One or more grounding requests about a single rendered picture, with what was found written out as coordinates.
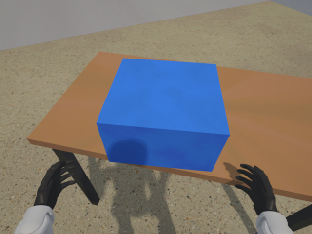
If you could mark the robot left forearm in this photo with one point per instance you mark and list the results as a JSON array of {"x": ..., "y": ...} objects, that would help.
[{"x": 37, "y": 219}]

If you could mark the robot right forearm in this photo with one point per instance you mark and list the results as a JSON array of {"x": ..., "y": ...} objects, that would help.
[{"x": 271, "y": 222}]

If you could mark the table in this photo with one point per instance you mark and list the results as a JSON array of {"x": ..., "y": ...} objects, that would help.
[{"x": 269, "y": 118}]

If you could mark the right robot hand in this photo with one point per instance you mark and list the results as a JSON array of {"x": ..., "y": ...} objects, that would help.
[{"x": 260, "y": 191}]

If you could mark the carton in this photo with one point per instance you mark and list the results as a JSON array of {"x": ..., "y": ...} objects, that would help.
[{"x": 165, "y": 114}]

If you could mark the left robot hand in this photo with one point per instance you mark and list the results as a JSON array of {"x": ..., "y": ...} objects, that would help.
[{"x": 51, "y": 184}]

